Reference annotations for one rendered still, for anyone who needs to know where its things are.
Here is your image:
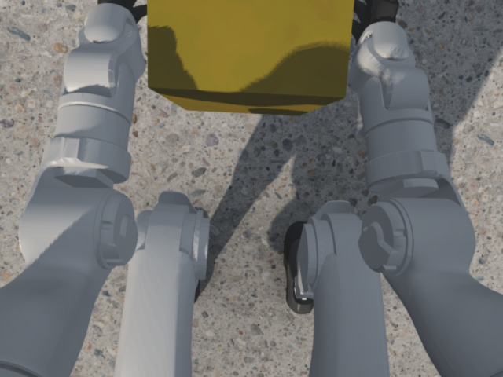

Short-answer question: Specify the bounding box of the right robot shin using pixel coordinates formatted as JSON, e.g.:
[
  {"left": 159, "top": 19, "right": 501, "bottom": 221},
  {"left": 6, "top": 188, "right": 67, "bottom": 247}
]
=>
[{"left": 294, "top": 200, "right": 362, "bottom": 299}]

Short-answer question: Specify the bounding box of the robot left hand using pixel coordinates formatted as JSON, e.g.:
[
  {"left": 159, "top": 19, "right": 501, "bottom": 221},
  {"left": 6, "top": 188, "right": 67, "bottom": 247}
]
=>
[{"left": 97, "top": 0, "right": 147, "bottom": 24}]

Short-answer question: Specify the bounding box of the robot left upper arm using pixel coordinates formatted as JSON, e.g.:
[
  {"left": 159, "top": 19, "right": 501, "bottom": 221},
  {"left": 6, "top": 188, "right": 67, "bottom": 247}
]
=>
[{"left": 0, "top": 187, "right": 138, "bottom": 377}]

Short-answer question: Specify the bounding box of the left robot shin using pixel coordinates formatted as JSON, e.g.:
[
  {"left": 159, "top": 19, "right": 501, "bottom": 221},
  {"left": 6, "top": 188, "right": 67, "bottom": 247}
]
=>
[{"left": 128, "top": 191, "right": 199, "bottom": 287}]

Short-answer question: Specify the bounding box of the carton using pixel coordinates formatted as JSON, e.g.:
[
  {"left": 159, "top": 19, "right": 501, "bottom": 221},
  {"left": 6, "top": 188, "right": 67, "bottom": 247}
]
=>
[{"left": 147, "top": 0, "right": 354, "bottom": 115}]

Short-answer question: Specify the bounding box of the robot right forearm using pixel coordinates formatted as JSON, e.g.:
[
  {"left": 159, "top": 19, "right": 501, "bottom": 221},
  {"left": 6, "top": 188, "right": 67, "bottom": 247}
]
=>
[{"left": 347, "top": 21, "right": 475, "bottom": 253}]

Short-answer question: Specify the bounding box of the robot right upper arm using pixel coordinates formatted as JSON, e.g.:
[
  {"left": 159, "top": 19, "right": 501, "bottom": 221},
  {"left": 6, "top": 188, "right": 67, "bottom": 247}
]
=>
[{"left": 358, "top": 198, "right": 503, "bottom": 377}]

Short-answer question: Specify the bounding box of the robot left forearm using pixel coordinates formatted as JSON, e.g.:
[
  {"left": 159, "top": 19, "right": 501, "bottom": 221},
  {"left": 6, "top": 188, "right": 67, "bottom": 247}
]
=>
[{"left": 18, "top": 3, "right": 146, "bottom": 256}]

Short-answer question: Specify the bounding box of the robot shin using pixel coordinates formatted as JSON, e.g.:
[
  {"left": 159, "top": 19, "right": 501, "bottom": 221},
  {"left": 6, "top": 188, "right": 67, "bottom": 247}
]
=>
[
  {"left": 128, "top": 191, "right": 199, "bottom": 287},
  {"left": 294, "top": 200, "right": 362, "bottom": 299}
]

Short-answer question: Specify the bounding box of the robot right hand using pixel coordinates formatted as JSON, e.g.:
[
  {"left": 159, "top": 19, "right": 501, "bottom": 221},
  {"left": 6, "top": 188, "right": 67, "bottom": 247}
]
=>
[{"left": 351, "top": 0, "right": 399, "bottom": 45}]

